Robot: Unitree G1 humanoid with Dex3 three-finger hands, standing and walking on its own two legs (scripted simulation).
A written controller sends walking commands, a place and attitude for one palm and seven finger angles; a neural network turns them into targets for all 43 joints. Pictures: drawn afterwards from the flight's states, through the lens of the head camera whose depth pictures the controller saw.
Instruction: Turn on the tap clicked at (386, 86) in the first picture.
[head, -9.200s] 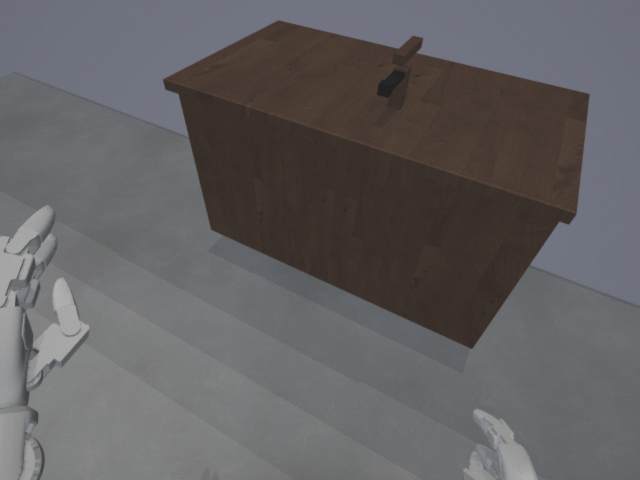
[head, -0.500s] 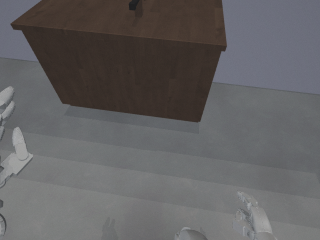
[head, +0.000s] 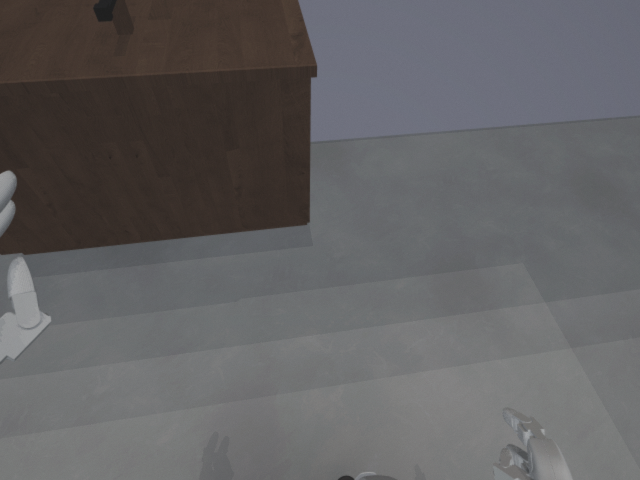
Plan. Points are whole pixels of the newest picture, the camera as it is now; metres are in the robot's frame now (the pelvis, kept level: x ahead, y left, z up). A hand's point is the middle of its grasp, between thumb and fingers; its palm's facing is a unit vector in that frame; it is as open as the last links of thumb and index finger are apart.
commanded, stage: turn to face it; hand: left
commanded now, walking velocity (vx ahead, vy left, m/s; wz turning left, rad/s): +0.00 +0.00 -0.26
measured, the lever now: (103, 12) +1.00 +0.54 +0.07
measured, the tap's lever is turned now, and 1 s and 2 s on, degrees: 0 0 0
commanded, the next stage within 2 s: take the last steps up to it in 0.12 s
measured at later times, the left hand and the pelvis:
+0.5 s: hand (127, 335) +0.21 +0.17 +0.18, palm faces +0.26 -0.83 -0.50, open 7.4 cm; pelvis -0.03 -0.04 +0.01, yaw -6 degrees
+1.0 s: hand (93, 291) +0.24 +0.21 +0.19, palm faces +0.37 -0.82 -0.44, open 7.4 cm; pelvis +0.02 -0.01 +0.00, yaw -3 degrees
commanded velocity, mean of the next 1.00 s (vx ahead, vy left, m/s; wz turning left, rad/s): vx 0.24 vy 0.12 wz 0.00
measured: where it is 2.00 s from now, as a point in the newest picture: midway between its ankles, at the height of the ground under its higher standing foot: (279, 462)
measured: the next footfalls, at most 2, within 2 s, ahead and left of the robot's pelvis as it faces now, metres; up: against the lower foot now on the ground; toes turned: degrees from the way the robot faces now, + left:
right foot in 0.26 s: +0.02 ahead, -0.14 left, +0.00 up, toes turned -13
left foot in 0.64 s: +0.05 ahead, +0.11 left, +0.00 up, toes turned +3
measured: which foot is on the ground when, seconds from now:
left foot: down 0.00-0.28, up 0.30-0.62, down 0.64-0.88, up 0.90-1.00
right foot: down 0.00-0.00, up 0.02-0.24, down 0.26-1.00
